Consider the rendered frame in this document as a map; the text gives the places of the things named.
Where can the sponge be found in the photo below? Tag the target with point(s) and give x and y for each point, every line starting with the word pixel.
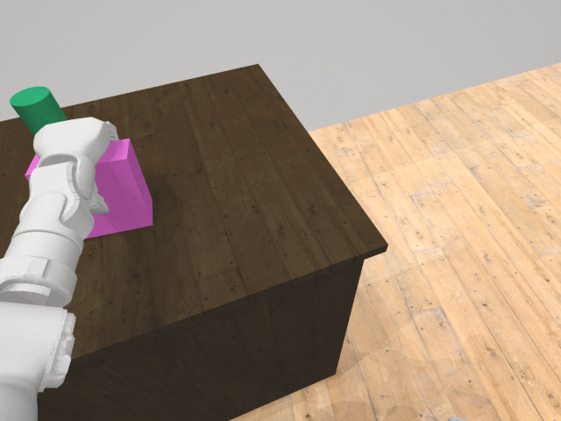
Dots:
pixel 121 183

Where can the table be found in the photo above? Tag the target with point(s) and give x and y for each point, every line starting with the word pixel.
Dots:
pixel 241 291

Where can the robot left forearm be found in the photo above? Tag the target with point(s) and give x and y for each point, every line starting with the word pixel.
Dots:
pixel 39 265

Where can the left robot upper arm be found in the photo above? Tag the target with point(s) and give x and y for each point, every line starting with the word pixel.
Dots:
pixel 36 343

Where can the left robot hand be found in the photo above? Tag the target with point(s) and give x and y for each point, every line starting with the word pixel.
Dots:
pixel 88 136

